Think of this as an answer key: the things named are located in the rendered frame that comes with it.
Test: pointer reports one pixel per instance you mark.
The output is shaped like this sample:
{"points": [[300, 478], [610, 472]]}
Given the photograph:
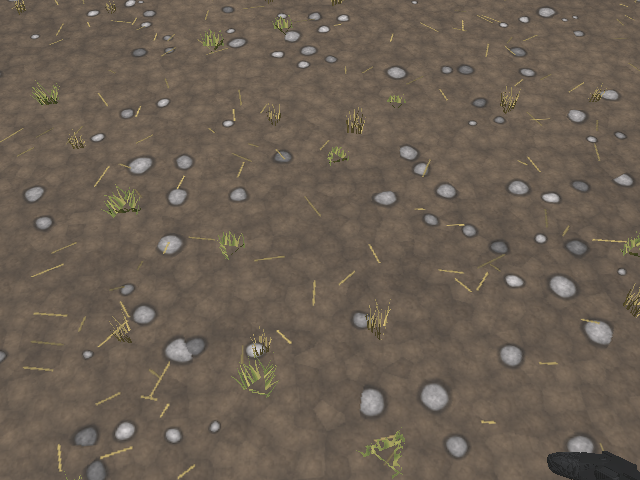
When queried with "right robot hand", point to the right robot hand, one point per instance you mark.
{"points": [[591, 466]]}

